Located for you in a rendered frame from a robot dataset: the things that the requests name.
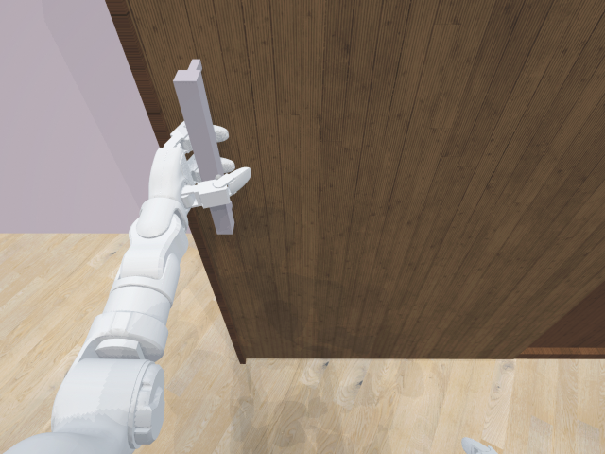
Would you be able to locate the left robot hand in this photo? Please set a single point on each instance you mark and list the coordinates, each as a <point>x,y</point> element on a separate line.
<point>171,172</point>

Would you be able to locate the left robot upper arm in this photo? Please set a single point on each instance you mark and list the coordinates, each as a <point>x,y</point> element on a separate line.
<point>107,406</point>

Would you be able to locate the wardrobe door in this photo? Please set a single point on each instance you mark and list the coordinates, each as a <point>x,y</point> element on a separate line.
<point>582,327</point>
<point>427,176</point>

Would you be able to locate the handle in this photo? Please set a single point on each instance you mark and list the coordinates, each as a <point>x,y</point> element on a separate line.
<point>195,110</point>

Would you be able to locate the robot left forearm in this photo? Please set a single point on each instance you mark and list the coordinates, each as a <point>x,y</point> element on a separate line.
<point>133,322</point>

